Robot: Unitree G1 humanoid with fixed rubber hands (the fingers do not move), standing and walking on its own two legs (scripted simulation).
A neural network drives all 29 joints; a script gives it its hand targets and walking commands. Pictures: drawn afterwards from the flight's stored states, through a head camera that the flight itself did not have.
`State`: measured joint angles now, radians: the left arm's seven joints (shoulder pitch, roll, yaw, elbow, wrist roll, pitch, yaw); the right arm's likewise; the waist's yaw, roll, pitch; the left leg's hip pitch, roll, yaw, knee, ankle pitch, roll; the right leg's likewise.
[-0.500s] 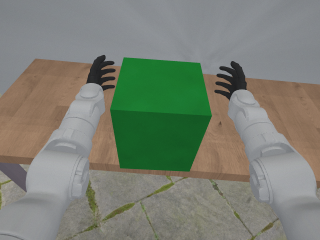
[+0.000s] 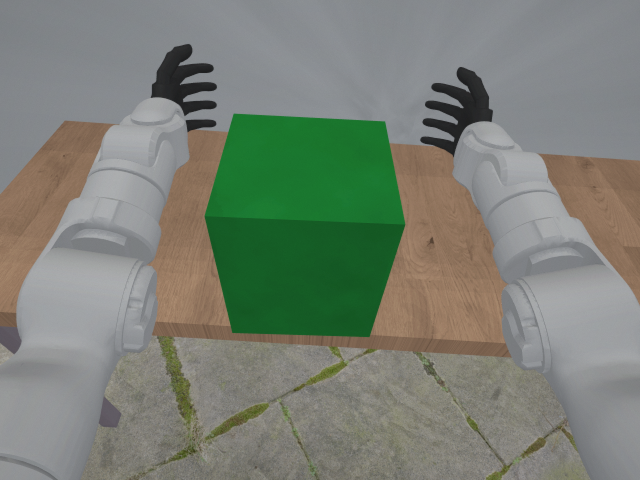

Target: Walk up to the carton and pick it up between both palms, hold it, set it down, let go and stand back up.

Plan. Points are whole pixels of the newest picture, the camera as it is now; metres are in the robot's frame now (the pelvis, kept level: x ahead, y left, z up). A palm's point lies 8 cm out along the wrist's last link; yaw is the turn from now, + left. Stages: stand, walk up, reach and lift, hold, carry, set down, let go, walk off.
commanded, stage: set down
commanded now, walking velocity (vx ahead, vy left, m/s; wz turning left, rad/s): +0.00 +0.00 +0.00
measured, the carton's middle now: (305, 231) +0.45 +0.04 +0.06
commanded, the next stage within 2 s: none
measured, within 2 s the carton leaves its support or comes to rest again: neither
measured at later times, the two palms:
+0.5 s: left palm (144, 150) +0.42 +0.23 +0.21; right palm (481, 171) +0.43 -0.16 +0.20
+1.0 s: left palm (143, 232) +0.35 +0.22 +0.15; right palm (475, 250) +0.36 -0.16 +0.14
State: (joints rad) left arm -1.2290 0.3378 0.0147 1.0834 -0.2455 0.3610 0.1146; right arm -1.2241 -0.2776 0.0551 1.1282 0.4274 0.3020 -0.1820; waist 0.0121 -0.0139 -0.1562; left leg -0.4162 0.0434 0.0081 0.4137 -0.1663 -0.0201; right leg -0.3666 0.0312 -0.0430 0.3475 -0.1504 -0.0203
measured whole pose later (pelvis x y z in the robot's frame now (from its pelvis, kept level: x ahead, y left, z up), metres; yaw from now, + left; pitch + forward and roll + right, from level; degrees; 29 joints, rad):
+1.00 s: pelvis -0.01 +0.01 +0.00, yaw -1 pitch -3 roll +0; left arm -0.58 0.24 0.16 0.42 -0.11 0.52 0.05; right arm -0.60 -0.19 0.01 0.60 0.33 0.29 -0.17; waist 0.02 -0.03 -0.02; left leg -0.15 0.03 0.04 0.36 -0.16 -0.01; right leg -0.13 0.02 -0.02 0.33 -0.16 -0.01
